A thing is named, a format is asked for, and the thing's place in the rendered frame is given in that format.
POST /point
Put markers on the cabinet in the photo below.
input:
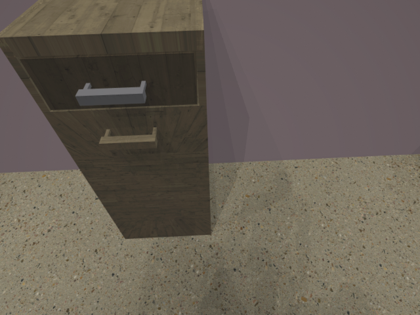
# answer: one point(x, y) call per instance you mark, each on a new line
point(151, 192)

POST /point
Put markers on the handle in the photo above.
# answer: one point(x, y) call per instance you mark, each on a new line
point(127, 95)
point(128, 142)

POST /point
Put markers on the drawer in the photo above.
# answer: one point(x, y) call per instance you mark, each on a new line
point(171, 77)

